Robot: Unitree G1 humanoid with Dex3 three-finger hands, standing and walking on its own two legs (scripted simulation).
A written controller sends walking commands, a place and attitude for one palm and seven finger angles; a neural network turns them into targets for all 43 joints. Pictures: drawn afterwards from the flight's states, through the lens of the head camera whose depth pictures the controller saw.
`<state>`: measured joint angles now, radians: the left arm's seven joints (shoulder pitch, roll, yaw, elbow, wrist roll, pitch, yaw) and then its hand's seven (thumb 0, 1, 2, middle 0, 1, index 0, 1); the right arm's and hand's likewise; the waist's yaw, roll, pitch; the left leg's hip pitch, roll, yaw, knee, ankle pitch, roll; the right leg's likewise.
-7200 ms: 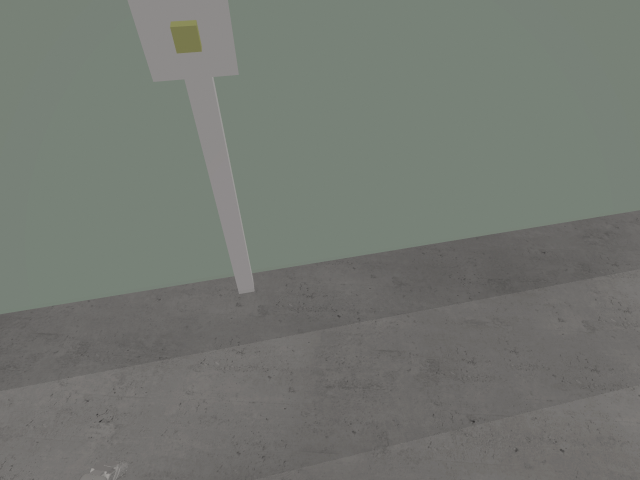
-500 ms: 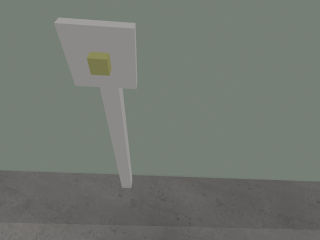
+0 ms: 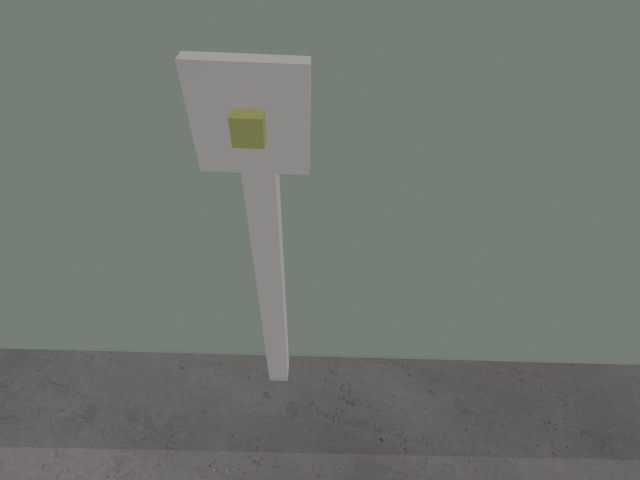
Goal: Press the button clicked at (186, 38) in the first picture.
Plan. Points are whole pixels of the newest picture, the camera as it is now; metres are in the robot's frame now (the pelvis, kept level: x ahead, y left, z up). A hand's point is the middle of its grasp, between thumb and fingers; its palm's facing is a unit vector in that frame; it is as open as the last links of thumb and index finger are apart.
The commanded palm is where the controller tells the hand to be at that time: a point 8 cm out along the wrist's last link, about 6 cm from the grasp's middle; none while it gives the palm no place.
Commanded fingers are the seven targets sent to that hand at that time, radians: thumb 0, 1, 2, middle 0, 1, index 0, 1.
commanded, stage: come to a stop and stand still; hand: left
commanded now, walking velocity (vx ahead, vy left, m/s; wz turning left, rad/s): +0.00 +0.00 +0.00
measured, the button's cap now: (248, 127) +0.54 +0.15 +0.18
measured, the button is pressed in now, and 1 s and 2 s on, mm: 0 0 0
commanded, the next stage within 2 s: look again from close up in 0.22 s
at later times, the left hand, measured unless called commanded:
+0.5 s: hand out of the picture -0.02 +0.23 -0.16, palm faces +0.01 -0.96 -0.29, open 7.4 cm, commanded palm none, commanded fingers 0.00 0.90 0.90 -0.20 -0.30 -0.20 -0.30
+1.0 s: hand out of the picture -0.01 +0.21 -0.16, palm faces +0.01 -0.97 -0.26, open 7.3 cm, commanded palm none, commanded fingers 0.00 0.90 0.90 -0.20 -0.30 -0.20 -0.30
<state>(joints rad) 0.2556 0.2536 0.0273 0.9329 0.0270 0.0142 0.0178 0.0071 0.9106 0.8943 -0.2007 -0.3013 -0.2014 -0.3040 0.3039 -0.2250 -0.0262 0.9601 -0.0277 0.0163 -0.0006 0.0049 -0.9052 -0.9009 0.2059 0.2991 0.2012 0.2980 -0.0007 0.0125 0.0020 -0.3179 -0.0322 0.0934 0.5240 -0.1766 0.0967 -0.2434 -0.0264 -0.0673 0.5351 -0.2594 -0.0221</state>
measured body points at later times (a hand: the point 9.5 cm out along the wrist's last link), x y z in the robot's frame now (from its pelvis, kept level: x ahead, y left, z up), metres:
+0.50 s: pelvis -0.01 +0.01 +0.01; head -0.03 +0.01 +0.46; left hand -0.02 +0.28 -0.14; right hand +0.06 -0.28 -0.12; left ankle +0.07 +0.06 -0.73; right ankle +0.02 -0.13 -0.73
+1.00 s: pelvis +0.00 +0.00 +0.01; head -0.01 +0.00 +0.46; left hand -0.01 +0.26 -0.14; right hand +0.03 -0.27 -0.14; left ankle +0.07 +0.06 -0.73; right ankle +0.02 -0.13 -0.73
